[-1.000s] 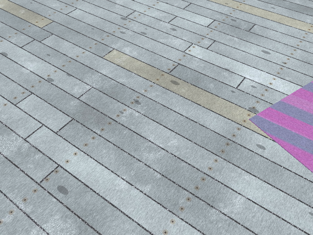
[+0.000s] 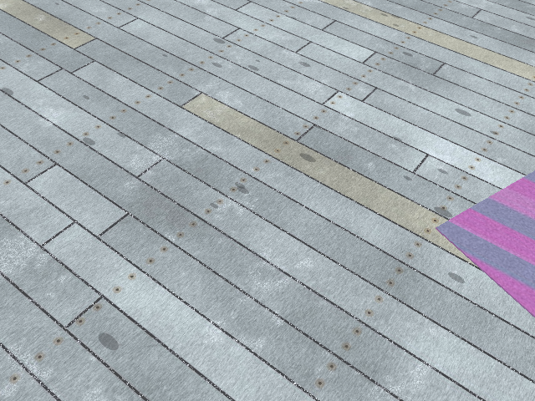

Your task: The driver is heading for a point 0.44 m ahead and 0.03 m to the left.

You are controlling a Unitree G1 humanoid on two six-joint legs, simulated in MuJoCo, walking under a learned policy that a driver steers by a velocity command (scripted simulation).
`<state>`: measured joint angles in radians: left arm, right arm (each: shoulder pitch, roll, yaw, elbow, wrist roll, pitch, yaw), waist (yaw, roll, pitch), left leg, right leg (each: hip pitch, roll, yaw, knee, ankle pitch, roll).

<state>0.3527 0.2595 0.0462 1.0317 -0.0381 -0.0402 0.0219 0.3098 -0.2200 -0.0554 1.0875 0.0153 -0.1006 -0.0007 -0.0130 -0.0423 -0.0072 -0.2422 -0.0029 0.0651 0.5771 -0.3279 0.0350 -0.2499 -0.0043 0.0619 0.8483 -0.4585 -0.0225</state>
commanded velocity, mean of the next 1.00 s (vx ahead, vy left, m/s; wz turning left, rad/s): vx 0.29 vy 0.00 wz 0.00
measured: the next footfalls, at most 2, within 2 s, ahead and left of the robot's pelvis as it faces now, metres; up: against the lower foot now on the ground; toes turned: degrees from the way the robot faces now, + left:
right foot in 0.42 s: +0.40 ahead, -0.13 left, +0.00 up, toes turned -2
left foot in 0.84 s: +0.49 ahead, +0.10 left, +0.00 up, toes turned +1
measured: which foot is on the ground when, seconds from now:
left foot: down 0.00-0.42, up 0.44-0.82, down 0.84-1.00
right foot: up 0.00-0.40, down 0.42-1.00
